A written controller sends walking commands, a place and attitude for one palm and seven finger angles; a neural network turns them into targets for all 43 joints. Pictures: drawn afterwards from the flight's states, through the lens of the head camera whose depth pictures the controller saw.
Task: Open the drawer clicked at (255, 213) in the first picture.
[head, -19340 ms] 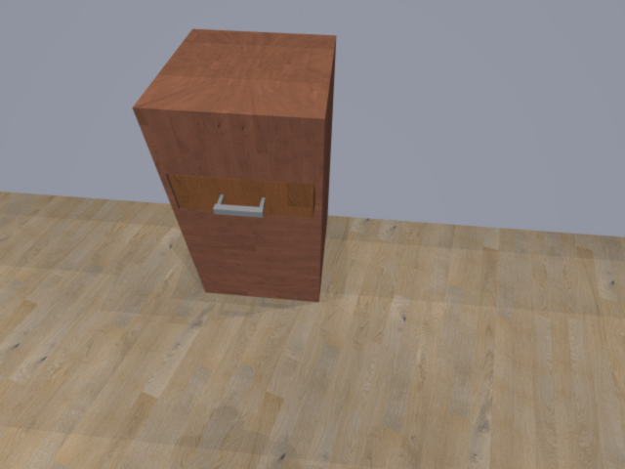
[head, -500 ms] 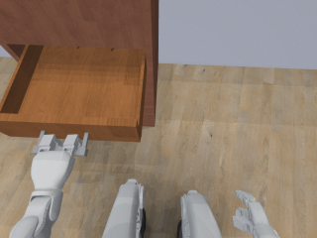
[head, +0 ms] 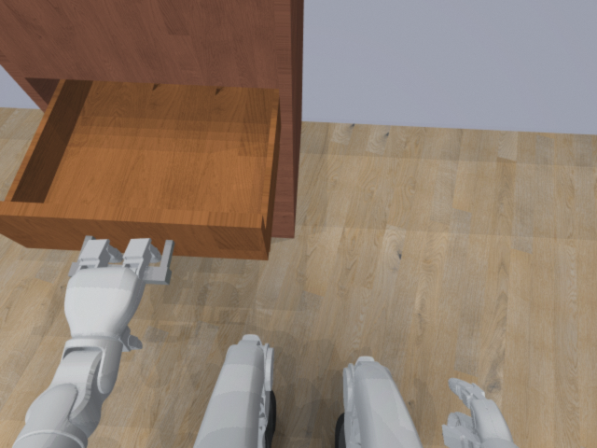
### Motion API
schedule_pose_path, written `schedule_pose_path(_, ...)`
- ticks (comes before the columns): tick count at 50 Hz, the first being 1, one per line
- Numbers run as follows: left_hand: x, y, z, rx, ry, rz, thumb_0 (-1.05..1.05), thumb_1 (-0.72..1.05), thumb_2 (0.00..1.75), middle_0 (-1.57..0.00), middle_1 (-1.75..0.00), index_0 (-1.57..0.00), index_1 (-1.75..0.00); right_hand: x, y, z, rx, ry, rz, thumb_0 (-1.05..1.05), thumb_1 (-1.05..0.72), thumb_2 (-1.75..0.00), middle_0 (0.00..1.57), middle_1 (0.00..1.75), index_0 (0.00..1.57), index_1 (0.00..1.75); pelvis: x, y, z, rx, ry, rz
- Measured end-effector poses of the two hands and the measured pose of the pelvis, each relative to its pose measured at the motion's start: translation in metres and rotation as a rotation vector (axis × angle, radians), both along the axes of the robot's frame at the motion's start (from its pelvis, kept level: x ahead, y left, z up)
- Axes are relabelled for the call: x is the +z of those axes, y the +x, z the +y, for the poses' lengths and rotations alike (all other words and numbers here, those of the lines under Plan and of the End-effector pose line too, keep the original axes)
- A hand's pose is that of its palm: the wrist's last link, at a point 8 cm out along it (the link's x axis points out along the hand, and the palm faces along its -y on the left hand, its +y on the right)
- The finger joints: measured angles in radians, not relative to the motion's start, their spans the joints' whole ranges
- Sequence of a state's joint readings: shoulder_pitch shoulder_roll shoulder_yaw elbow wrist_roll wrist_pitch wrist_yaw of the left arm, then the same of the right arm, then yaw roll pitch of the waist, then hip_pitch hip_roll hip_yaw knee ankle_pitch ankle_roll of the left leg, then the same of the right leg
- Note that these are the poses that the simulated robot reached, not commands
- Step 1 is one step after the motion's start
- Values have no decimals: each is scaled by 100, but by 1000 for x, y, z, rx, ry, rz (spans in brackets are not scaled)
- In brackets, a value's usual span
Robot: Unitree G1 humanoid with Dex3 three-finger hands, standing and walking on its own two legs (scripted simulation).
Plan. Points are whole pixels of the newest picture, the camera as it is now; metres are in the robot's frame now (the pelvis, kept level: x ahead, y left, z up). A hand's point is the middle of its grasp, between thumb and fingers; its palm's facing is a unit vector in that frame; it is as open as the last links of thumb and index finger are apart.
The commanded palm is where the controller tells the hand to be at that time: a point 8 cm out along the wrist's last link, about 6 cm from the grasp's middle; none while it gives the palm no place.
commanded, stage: lift the hand off the handle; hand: left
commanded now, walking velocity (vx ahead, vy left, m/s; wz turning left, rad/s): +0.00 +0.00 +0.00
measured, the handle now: (125, 259) +0.34 +0.29 -0.05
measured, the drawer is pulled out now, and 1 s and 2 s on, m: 0.24 0.23 0.23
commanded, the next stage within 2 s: none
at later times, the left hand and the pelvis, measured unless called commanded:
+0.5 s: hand (127, 296) +0.30 +0.27 -0.06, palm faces -0.03 -0.05 -1.00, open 13.7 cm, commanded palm +0.29 +0.26 +0.00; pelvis +0.00 +0.00 +0.01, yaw +0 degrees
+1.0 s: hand (114, 290) +0.29 +0.27 -0.02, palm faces -0.03 -0.05 -1.00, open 13.7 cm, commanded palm +0.28 +0.25 +0.03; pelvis +0.01 +0.00 +0.05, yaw +1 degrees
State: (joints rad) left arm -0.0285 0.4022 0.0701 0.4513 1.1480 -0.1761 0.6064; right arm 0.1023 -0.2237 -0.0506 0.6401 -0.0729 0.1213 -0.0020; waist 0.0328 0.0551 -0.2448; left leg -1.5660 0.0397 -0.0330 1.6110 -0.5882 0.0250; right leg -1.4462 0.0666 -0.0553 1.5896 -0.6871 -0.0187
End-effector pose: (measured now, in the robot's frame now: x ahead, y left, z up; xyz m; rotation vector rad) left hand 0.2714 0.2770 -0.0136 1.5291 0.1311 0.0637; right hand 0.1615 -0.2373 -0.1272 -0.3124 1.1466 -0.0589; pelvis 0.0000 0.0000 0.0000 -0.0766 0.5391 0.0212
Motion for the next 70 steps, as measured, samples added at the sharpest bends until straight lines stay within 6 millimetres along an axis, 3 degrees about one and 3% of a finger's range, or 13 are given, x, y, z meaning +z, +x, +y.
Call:
schedule_pose_path(9,2,-7,-4,4,3,0,0,-46,31,-29,-120,-32,-120,6,-2,2,-3,1,-5,1,-91,-90,20,30,20,29,5,-4,1,1,1,-12)
schedule_pose_path(22,2,7,-2,-2,-3,-2,0,-48,30,-32,-120,-34,-121,9,-2,1,-4,-7,-24,1,-91,-90,20,30,20,29,5,-5,0,4,-3,-15)
schedule_pose_path(37,29,7,-4,14,3,5,0,-48,30,-32,-120,-33,-120,33,-7,3,-24,-4,-14,1,-91,-90,20,30,20,29,30,0,1,10,3,-46)
schedule_pose_path(58,64,-1,-9,19,-3,-10,-1,-48,30,-32,-120,-32,-120,70,12,3,-20,-4,-61,1,-91,-90,20,30,20,29,59,10,1,18,9,-96)
schedule_pose_path(70,83,5,-6,34,6,-6,0,-48,30,-32,-120,-32,-120,88,17,5,-28,7,-89,1,-91,-90,20,30,20,29,73,14,1,21,12,-127)
